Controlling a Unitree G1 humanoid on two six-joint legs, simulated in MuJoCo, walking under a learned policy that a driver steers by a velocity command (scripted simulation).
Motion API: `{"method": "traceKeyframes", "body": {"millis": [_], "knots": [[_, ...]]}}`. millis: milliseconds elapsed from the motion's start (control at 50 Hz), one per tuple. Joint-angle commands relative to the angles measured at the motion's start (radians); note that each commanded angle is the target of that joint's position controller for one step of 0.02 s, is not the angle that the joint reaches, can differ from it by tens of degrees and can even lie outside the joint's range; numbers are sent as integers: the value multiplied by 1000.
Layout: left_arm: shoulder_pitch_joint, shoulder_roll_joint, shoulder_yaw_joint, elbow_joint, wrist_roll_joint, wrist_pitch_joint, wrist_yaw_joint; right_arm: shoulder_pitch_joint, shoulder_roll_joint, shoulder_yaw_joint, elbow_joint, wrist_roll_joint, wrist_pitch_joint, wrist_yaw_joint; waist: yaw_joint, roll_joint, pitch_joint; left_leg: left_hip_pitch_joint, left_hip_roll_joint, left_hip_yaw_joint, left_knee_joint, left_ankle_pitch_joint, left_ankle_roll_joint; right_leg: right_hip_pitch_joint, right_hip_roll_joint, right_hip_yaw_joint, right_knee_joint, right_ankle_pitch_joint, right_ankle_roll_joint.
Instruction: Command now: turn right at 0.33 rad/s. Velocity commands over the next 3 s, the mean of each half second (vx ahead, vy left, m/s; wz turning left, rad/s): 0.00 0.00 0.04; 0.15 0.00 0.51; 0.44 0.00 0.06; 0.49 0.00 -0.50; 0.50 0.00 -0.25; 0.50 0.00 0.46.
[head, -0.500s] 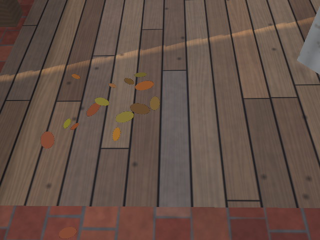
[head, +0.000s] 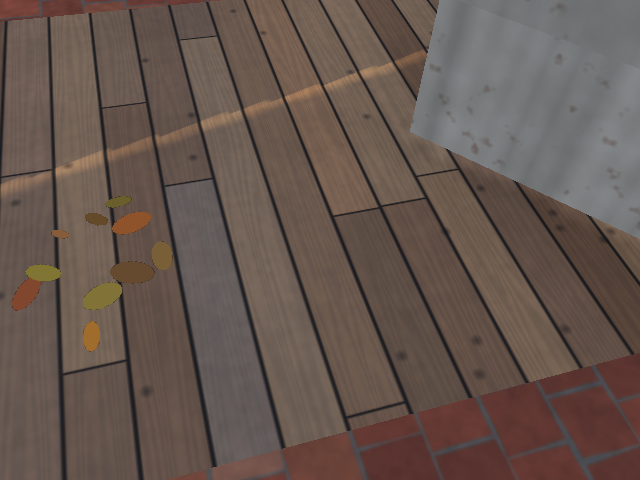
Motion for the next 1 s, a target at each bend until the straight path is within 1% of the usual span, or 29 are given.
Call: {"method": "traceKeyframes", "body": {"millis": [20,40,80,120,160,200,220,240,260,280,300,320,360,400,440,460,500,540,580,600,620,640,660,680,700,720,760,860,1000], "knots": [[36,60,21,-41,-6,-2,5,-71,-121,-16,-74,11,-12,-11,27,185,-55,112,220,-189,-151,341,189,-60,-29,-6,89,33,43],[12,46,13,-50,-9,-5,5,-51,-120,-15,-68,8,-9,-14,12,198,-63,152,217,-177,-145,352,194,-58,-40,-18,21,39,50],[-18,19,-2,-58,-3,-7,3,-37,-126,-14,-59,6,-4,-16,-7,217,-86,192,219,-160,-130,367,195,6,-78,-44,-145,34,59],[-33,-3,-18,-62,2,-9,-3,-39,-156,-20,-53,10,2,-11,-19,246,-93,160,221,-143,-123,389,196,125,-108,-106,-311,10,57],[-17,21,-13,-47,-4,-10,-6,-15,-179,-25,-38,19,10,-5,-27,250,-91,149,230,-159,-104,418,200,200,-101,-147,-449,64,49],[52,-1,-18,0,6,-13,-9,-8,-134,-3,-14,35,6,4,17,206,-73,74,196,-154,-81,396,155,376,-98,-151,-767,304,7],[60,39,-13,2,14,-14,-4,31,-120,5,1,32,-7,12,8,163,-87,-2,178,-155,-80,337,96,503,-147,-86,-784,430,-24],[92,120,3,0,23,-10,8,42,-99,16,-8,-1,-25,26,-13,16,-145,-76,118,-100,-4,188,36,619,-279,20,-690,720,-67],[42,110,0,14,30,-9,2,50,-71,21,-7,9,-31,30,-46,-123,-149,-32,60,-29,-40,-18,-14,484,-315,11,-662,615,-147],[-3,63,-7,-8,30,-17,-8,-23,-123,14,-9,8,-25,26,-7,-72,-107,-12,48,-22,-10,1,-43,428,-277,-3,-687,463,-151],[3,75,0,1,33,-22,-8,-72,-147,4,-24,16,-19,21,13,-74,-75,-61,26,-10,34,37,-45,424,-257,-9,-698,375,-135],[15,97,6,6,33,-26,-4,-73,-145,2,-24,24,-9,13,17,-90,-56,-87,20,-5,72,55,-42,408,-263,-6,-710,352,-133],[28,101,11,14,24,-35,5,-41,-143,-4,-28,28,10,5,13,-127,-22,-130,17,4,149,4,-39,375,-323,18,-722,402,-165],[18,92,12,4,23,-37,17,-27,-132,-11,-34,32,21,7,22,-167,-24,-183,16,19,324,-208,-35,361,-406,60,-727,489,-228],[3,89,11,-2,24,-45,22,-35,-127,-21,-49,38,34,15,28,-128,-15,-270,53,-11,507,-372,-39,376,-481,81,-731,632,-285],[-24,93,13,-2,17,-49,21,-24,-118,-20,-50,39,41,18,14,-96,-14,-270,69,-11,497,-355,-44,378,-471,45,-722,656,-278],[-74,106,20,-4,7,-48,17,-10,-111,-17,-52,36,50,27,6,-81,-39,-198,73,19,415,-264,-51,366,-438,-32,-696,690,-248],[-90,111,22,2,-1,-39,14,12,-118,-21,-58,37,53,41,-1,-90,-70,-117,49,66,303,-173,-47,366,-417,-88,-647,693,-222],[-88,100,20,17,-19,-32,13,79,-127,-32,-46,36,54,49,-33,-62,-97,23,-4,112,92,11,-13,326,-379,-156,-534,585,-163],[-15,66,13,44,-12,-34,7,94,-170,-48,-51,28,51,40,-22,72,-95,119,13,13,-31,204,26,241,-313,-236,-369,392,-88],[-12,-9,-13,4,50,-33,4,99,-321,-78,-86,25,42,18,14,403,-89,265,302,-429,-88,635,173,-68,-163,-293,-39,-183,35],[-103,24,-7,-25,28,-37,13,134,-311,-63,-106,-22,17,35,-59,313,-182,204,402,-593,-139,609,347,-100,-92,-106,127,-290,30],[-115,63,4,-20,4,-34,19,93,-285,-56,-114,-22,-6,42,-43,206,-132,187,370,-512,-147,516,340,-133,-115,-75,191,-225,17],[-107,77,11,-9,3,-34,23,51,-259,-52,-114,0,-17,35,-21,159,-93,172,310,-433,-140,404,281,-150,-138,-69,170,-127,3],[-87,87,18,13,10,-38,26,43,-229,-46,-108,26,-15,23,-10,113,-100,186,263,-400,-156,180,231,-158,-163,-66,121,-36,-3],[-83,91,22,14,9,-43,22,44,-213,-38,-107,40,-13,13,-6,134,-92,175,230,-395,-192,-19,209,-147,-172,-63,72,42,-5],[-94,75,21,15,0,-60,3,65,-190,-27,-114,33,-14,-2,-15,175,-69,187,203,-421,-272,-266,201,-157,-159,-70,11,157,-6],[-138,51,17,18,7,-111,-14,124,-202,-33,-110,27,-32,-17,-35,153,-35,242,188,-409,-305,-181,203,-174,-140,-62,-243,274,19],[-188,39,3,9,-5,-154,-38,151,-220,-41,-104,34,-29,-14,-60,181,-3,142,164,-418,-275,-164,212,-68,-120,-65,-482,337,41]]}}
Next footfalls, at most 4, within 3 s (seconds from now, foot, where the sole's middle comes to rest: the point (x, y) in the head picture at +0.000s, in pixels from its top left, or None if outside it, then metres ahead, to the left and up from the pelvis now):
0.22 right None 0.02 -0.15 -0.78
0.60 left None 0.02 0.11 -0.78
1.20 right None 0.26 -0.04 -0.78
1.62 left None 0.43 0.29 -0.78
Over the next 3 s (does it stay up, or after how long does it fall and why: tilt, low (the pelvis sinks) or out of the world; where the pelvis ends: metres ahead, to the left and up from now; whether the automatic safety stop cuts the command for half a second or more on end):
stays up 1.09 0.19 0.00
